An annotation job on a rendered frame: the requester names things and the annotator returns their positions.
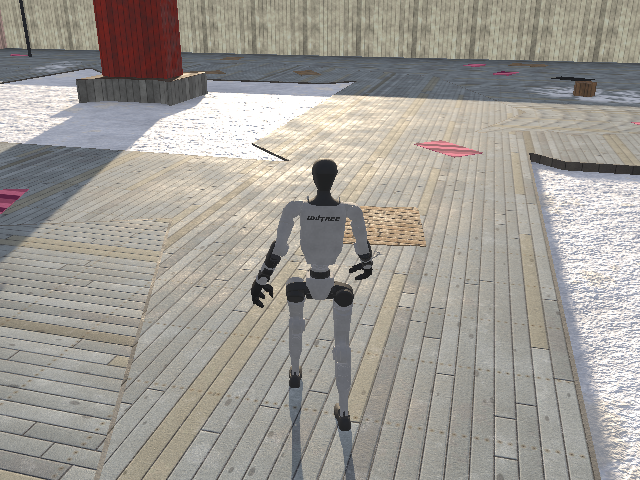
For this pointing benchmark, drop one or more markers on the robot left upper arm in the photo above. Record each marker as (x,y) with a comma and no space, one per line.
(286,223)

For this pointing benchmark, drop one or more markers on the robot left hand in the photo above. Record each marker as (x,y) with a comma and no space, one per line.
(256,292)

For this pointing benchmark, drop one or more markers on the right robot forearm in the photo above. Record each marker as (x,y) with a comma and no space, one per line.
(366,259)

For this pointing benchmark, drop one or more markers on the robot torso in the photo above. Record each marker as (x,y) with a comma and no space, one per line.
(321,240)

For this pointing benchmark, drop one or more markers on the left robot forearm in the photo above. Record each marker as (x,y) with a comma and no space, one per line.
(268,266)

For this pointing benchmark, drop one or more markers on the robot right upper arm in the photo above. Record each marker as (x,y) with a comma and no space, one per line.
(354,213)

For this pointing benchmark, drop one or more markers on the right robot thigh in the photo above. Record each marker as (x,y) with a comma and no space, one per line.
(342,310)

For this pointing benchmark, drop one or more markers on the robot right hand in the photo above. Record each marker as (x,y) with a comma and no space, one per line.
(366,274)

